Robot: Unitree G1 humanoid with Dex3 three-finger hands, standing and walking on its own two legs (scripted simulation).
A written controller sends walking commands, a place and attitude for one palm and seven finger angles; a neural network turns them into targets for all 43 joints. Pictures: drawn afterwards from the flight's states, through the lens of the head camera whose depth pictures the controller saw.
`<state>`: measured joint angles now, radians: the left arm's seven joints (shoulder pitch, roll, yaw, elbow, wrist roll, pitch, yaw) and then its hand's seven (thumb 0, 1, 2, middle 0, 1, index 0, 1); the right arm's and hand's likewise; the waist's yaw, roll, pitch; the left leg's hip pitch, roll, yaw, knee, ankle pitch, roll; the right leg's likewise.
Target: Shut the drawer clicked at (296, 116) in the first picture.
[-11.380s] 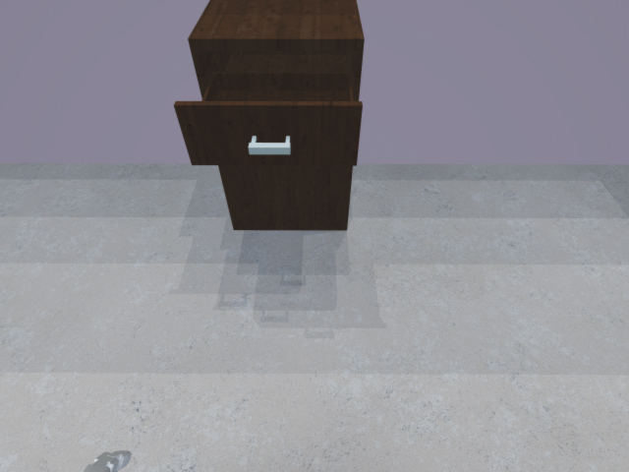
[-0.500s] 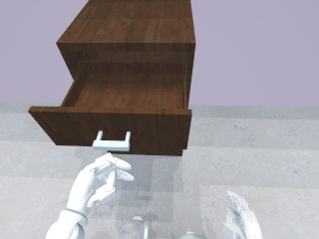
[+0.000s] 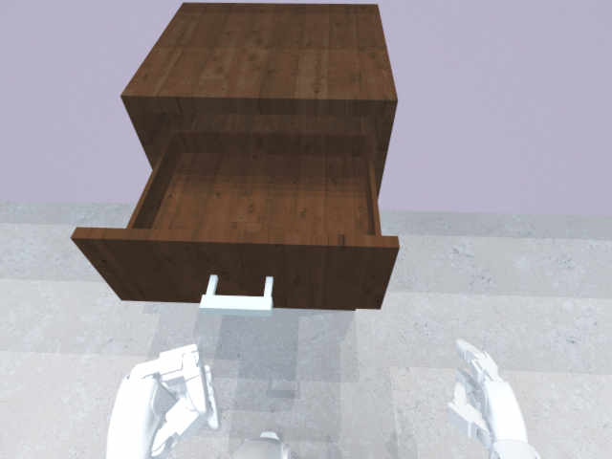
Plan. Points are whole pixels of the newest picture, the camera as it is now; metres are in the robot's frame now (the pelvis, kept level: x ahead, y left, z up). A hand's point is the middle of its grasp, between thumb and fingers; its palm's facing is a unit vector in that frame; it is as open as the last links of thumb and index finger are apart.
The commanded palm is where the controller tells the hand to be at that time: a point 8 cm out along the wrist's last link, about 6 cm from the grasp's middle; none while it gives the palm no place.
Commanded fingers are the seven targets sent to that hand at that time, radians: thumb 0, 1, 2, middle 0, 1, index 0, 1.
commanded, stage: raise the hand and make a fist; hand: left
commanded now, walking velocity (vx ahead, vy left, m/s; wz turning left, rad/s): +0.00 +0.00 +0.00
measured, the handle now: (239, 293) +0.35 +0.13 -0.02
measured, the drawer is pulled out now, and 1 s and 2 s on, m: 0.30 0.30 0.30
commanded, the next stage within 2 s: bring the fist close to the handle in 0.66 s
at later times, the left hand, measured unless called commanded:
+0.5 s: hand (207, 411) +0.17 +0.11 +0.08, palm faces -0.03 -1.00 +0.02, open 3.3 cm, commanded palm +0.13 +0.17 +0.09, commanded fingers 0.00 0.90 0.90 -1.40 -1.60 -1.40 -1.60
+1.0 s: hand (227, 400) +0.18 +0.10 +0.06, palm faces +0.03 -1.00 -0.01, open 3.3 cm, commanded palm +0.16 +0.15 +0.06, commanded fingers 0.00 0.90 0.90 -1.40 -1.60 -1.40 -1.60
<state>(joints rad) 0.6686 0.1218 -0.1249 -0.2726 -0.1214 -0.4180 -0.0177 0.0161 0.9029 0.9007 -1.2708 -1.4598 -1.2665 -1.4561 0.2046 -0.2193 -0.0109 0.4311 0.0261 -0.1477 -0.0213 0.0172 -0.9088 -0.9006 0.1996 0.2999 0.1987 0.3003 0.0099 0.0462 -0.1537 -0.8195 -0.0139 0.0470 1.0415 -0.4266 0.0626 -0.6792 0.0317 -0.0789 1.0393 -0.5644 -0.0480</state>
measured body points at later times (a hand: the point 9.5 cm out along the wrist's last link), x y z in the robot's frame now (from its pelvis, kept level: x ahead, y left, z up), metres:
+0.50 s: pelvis -0.01 +0.01 +0.00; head +0.01 +0.01 +0.45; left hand +0.16 +0.17 +0.09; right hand +0.17 -0.21 -0.06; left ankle +0.05 +0.08 -0.67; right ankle -0.03 -0.09 -0.67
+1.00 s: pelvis +0.00 -0.01 -0.01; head +0.04 -0.02 +0.44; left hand +0.18 +0.15 +0.06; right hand +0.20 -0.23 -0.07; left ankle +0.05 +0.08 -0.67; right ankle -0.03 -0.09 -0.67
